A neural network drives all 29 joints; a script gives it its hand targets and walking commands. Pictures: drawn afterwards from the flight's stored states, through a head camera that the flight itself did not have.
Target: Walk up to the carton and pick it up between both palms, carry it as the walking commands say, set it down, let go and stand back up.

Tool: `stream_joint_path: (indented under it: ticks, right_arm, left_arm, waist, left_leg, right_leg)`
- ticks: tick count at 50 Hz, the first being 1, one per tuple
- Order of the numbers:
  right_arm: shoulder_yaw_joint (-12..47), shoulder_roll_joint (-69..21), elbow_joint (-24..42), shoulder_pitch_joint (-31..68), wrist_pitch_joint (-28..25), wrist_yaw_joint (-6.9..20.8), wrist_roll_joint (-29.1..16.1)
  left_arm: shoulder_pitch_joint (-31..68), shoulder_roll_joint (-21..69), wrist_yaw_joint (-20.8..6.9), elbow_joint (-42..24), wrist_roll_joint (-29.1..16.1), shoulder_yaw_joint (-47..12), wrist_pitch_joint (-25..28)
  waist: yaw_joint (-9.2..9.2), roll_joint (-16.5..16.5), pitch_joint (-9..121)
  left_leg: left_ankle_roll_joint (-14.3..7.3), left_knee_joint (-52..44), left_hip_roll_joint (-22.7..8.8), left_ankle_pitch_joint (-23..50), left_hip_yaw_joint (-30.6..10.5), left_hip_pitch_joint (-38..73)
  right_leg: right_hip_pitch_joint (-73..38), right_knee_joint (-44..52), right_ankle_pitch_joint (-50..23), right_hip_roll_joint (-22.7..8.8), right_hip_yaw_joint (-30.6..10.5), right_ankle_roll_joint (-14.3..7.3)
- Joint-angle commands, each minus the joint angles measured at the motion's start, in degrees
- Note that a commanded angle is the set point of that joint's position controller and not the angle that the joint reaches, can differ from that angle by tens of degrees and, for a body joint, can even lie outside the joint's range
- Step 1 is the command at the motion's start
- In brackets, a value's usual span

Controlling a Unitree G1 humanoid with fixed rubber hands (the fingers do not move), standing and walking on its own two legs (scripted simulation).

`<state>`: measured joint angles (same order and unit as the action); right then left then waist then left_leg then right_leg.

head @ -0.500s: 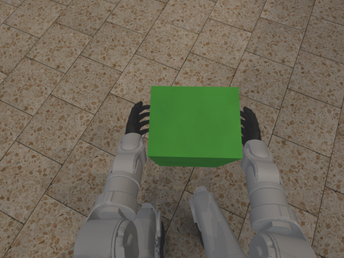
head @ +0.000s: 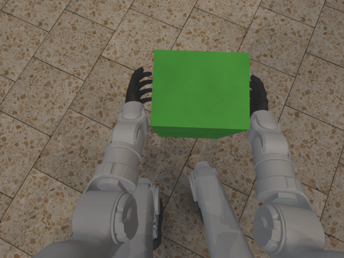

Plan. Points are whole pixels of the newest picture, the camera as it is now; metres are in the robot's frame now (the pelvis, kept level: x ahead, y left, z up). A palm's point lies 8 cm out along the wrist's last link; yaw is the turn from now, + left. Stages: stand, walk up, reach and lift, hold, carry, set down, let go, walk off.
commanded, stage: set down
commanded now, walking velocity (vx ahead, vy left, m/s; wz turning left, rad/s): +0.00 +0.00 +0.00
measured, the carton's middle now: (193, 104) +0.45 -0.11 -0.15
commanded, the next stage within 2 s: none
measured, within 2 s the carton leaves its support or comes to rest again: neither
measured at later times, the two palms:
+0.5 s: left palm (143, 103) +0.49 +0.02 -0.17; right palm (245, 109) +0.42 -0.25 -0.18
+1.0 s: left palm (149, 106) +0.51 +0.01 -0.27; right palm (235, 111) +0.44 -0.26 -0.28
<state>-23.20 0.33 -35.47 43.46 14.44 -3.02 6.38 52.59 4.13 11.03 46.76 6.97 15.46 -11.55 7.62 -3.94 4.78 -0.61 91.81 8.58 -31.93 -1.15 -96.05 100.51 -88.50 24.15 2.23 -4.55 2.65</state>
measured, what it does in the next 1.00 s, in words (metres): lowers itself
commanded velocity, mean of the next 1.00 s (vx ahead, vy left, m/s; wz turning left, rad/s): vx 0.00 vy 0.00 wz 0.00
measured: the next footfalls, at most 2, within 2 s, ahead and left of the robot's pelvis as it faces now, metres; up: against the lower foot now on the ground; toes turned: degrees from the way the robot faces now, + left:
none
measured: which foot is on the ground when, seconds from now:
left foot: down 0.00-1.00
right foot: down 0.00-1.00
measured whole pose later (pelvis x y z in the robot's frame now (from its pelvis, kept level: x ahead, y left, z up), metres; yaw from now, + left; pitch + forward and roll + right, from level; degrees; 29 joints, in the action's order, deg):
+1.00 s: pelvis -0.04 -0.01 -0.12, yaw +1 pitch +30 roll +1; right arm -21.2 9.7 -35.5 70.8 17.7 -6.2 0.8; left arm 80.3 -6.3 12.2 46.9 0.5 12.9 -14.7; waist 9.0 -3.4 -26.7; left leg 2.0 116.2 10.3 -34.0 -0.7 -112.8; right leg 117.3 -111.8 24.8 2.5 -2.8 2.1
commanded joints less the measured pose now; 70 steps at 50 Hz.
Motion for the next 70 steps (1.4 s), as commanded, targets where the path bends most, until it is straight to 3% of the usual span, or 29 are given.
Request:
stream_joint_path:
  ticks: [1, 14, 31, 42, 51, 52, 53, 54, 57, 60, 66, 70]
  right_arm:
    - [30.4, -48.5, 8.9, 45.0, -2.5, 9.4, -5.3]
    - [32.5, -49.2, 10.1, 54.9, -0.9, 7.4, -7.7]
    - [31.1, -47.0, 8.4, 62.2, -0.6, 8.2, -8.4]
    - [31.6, -42.3, 9.8, 67.5, -0.7, 9.9, -10.6]
    - [34.7, -37.1, 14.9, 75.6, 0.2, 9.7, -15.2]
    - [34.2, -36.1, 12.7, 75.5, 0.7, 9.7, -15.0]
    - [36.0, -37.2, 15.4, 77.5, 0.3, 9.6, -16.3]
    - [36.4, -36.4, 16.8, 79.1, 0.2, 9.5, -16.9]
    - [37.6, -36.5, 17.6, 83.2, 0.4, 8.6, -18.0]
    - [37.9, -37.2, 17.3, 85.9, 0.1, 7.8, -18.7]
    - [32.7, -38.1, 6.1, 84.2, -0.6, 8.3, -16.4]
    - [29.0, -39.9, -1.3, 80.4, -0.3, 9.9, -13.7]
  left_arm:
    - [35.9, 54.6, -10.5, -3.8, -4.2, -25.6, 1.9]
    - [45.3, 51.1, -12.1, -3.1, -6.5, -24.1, 0.9]
    - [52.4, 49.2, -12.5, -1.9, -7.7, -22.6, 0.3]
    - [57.5, 49.6, -11.1, -3.7, -10.0, -26.0, -0.6]
    - [66.4, 45.7, -9.8, -12.4, -14.7, -32.3, -2.5]
    - [66.3, 44.2, -9.8, -11.1, -14.5, -32.2, -3.0]
    - [66.6, 45.6, -9.4, -12.4, -15.7, -33.2, -2.6]
    - [68.6, 45.0, -9.3, -13.9, -17.0, -34.3, -2.5]
    - [71.4, 42.8, -9.6, -13.3, -17.9, -32.6, -2.4]
    - [73.4, 41.0, -10.0, -10.5, -17.8, -30.3, -1.7]
    - [72.8, 40.7, -12.2, -0.5, -14.6, -24.1, -0.7]
    - [71.3, 42.2, -14.3, 3.8, -13.1, -21.3, -0.8]
  waist:
    - [3.45, 2.4, 63.5]
    - [2.65, 4.7, 67.9]
    - [3.84, 3.3, 70.9]
    - [5.88, 0.4, 77.2]
    - [8.03, -0.7, 97.7]
    - [8.05, -0.4, 95.0]
    - [7.12, 0.3, 96.1]
    - [7.61, 1.5, 96.2]
    - [6.62, 4.9, 91.1]
    - [4.83, 5.4, 85.3]
    - [3.75, 3.5, 69.3]
    - [4.78, 2.3, 63.1]
  left_leg:
    - [1.5, -8.3, 5.2, 10.5, 0.2, 19.0]
    - [0.5, -0.6, 5.9, 6.2, 2.5, 8.5]
    - [0.6, 7.4, 6.3, 7.7, 3.5, 1.0]
    - [1.2, 12.3, 5.8, 9.8, 3.8, 5.1]
    - [1.7, 18.1, 4.9, 14.1, 3.7, 18.6]
    - [1.7, 18.2, 4.5, 12.2, 3.8, 17.9]
    - [1.7, 19.0, 4.9, 16.9, 4.1, 18.6]
    - [1.3, 19.7, 5.1, 17.0, 4.0, 17.2]
    - [0.3, 21.1, 5.2, 12.7, 4.4, 10.7]
    - [-0.2, 21.9, 4.8, 9.5, 5.0, 5.7]
    - [-0.8, 22.5, 4.2, 2.9, 5.9, -4.1]
    - [-0.7, 22.6, 4.1, 1.5, 5.7, -7.5]
  right_leg:
    - [-41.6, 4.4, -17.2, 6.6, 7.4, 1.0]
    - [-43.2, 0.3, -14.4, 5.9, 6.4, 1.9]
    - [-37.9, -7.3, -17.5, 5.3, 6.8, 1.5]
    - [-31.2, -13.3, -18.9, 4.9, 9.3, 0.8]
    - [-38.4, -19.3, -22.0, 3.9, 10.2, 0.1]
    - [-38.1, -19.6, -20.2, 3.8, 10.1, 0.0]
    - [-40.5, -20.5, -25.9, 4.1, 10.6, 0.2]
    - [-41.7, -21.2, -27.8, 3.7, 10.4, 0.4]
    - [-42.0, -21.8, -24.7, 3.0, 9.1, 0.7]
    - [-41.1, -21.8, -21.4, 3.1, 8.0, 0.9]
    - [-34.2, -20.6, -12.4, 3.3, 6.6, 0.5]
    - [-29.8, -20.5, -9.4, 3.3, 6.3, 0.1]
